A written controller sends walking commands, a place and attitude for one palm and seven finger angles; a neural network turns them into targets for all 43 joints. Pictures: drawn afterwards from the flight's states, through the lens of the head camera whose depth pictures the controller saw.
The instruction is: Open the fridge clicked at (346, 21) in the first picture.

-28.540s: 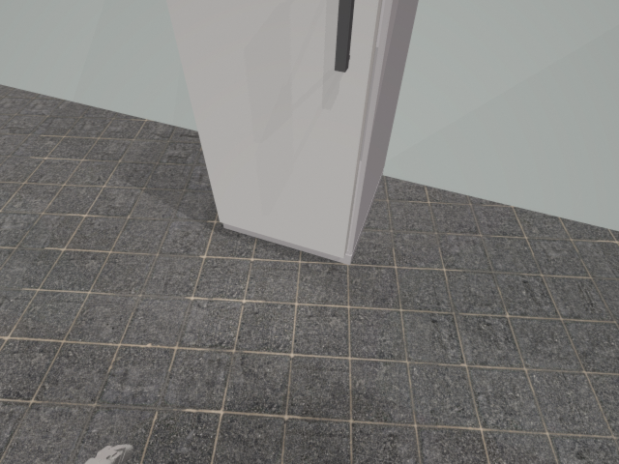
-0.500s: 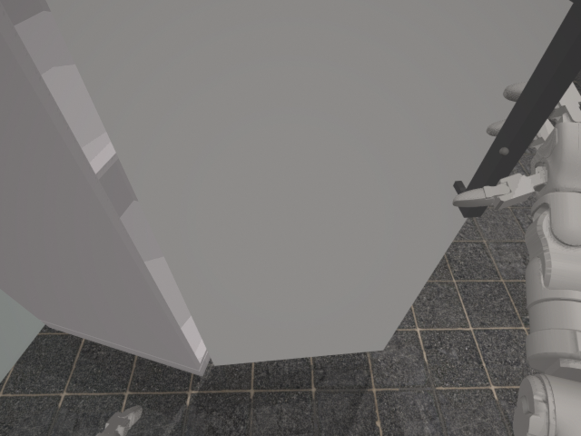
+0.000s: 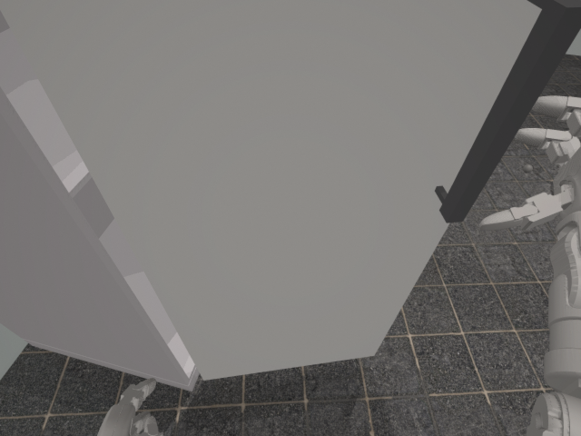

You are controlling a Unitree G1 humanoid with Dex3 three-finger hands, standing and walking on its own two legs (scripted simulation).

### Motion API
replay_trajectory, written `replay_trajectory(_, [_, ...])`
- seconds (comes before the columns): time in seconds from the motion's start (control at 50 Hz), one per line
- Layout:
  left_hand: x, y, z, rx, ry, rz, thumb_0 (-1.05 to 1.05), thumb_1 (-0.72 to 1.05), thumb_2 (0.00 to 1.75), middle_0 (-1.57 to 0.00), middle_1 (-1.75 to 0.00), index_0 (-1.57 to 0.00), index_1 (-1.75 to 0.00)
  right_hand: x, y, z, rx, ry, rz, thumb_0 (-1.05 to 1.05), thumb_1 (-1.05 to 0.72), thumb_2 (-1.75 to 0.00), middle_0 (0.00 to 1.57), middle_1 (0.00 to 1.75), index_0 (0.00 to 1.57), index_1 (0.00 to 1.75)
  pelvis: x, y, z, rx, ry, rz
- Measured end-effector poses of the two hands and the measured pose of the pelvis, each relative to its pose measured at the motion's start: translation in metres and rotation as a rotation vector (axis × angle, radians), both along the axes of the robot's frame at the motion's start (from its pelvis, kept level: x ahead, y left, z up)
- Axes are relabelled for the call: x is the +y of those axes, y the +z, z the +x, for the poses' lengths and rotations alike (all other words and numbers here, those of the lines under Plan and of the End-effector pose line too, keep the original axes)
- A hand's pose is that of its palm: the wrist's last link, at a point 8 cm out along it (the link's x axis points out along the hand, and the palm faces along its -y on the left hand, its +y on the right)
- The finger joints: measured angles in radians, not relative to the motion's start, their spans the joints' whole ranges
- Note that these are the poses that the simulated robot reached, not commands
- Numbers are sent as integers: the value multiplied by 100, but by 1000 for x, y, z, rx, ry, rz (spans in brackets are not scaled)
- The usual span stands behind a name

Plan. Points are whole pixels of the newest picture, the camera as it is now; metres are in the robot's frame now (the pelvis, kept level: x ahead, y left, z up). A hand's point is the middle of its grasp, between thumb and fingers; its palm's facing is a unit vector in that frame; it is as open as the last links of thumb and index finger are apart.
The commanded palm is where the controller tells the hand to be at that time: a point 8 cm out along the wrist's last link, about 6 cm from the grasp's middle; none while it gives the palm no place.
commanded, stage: slip the hand off the handle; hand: right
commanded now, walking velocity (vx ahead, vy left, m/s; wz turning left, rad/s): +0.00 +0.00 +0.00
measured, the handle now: (486, 126) +0.44 -0.21 +0.23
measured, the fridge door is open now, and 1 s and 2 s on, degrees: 68 68 68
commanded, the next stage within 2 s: draw the hand back to the body in 1.08 s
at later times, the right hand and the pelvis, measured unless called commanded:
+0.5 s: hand (563, 192) +0.36 -0.28 +0.20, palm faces +0.20 +0.96 -0.17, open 14.7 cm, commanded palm +0.31 -0.32 +0.21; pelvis +0.00 -0.02 +0.00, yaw +1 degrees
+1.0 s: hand out of the picture +0.28 -0.28 +0.20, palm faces +0.27 +0.94 -0.19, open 14.7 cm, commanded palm +0.24 -0.32 +0.21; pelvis -0.02 +0.00 +0.00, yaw -1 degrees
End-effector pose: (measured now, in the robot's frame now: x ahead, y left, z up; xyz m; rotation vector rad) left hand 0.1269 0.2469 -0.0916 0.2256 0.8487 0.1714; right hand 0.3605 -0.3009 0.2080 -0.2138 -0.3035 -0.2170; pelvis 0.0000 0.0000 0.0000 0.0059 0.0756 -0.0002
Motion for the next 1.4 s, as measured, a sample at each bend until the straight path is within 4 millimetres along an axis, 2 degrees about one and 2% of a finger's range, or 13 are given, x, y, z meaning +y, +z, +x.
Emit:
replay_trajectory(0.3, [-5,-6,-37,85,52,28,2,91,90,-20,-30,-20,-30,-38,-3,-2,11,-1,8,-2,56,-20,26,116,25,115,-14,-2,-3,14,9,10])
replay_trajectory(0.42, [-10,-7,-42,81,57,20,2,91,90,-20,-30,-20,-30,-35,0,-17,-26,37,-6,-2,56,-20,26,116,25,115,-20,-2,-3,7,14,13])
replay_trajectory(0.54, [-19,-3,-27,19,34,3,2,91,90,-20,-30,-20,-30,-30,-6,-41,-15,34,6,-2,56,-20,26,116,25,115,-21,-1,-5,-14,15,11])
replay_trajectory(0.72, [-33,12,14,-125,-55,-12,2,91,90,-20,-30,-20,-30,-32,0,-85,-42,-7,-12,-2,56,-20,26,116,25,115,-17,-1,-12,-49,-4,11])
replay_trajectory(0.88, [-40,24,40,-215,-111,-26,2,91,90,-20,-30,-20,-30,-22,-2,-106,-20,1,-13,-2,56,-20,26,116,25,115,-10,0,-17,-70,-19,6])
replay_trajectory(1.08, [-27,23,37,-218,-113,-22,2,91,90,-20,-30,-20,-30,-26,0,-125,-21,-26,-26,-2,56,-20,26,116,25,115,1,0,-16,-79,-22,5])
replay_trajectory(1.22, [-15,13,27,-179,-92,-9,2,91,90,-20,-30,-20,-30,-19,0,-118,-8,-4,-29,-2,56,-20,26,116,25,115,5,-1,-16,-74,-25,3])
replay_trajectory(1.32, [-10,15,26,-201,-44,-25,2,91,90,-20,-30,-20,-30,-19,-12,-110,160,95,96,-2,56,-20,26,116,25,115,5,2,-10,-87,-20,0])
replay_trajectory(1.4, [-10,25,35,-273,-42,-41,2,91,90,-20,-30,-20,-30,-17,-13,-117,252,154,124,-2,56,-20,26,115,25,115,4,3,-5,-101,-14,-2])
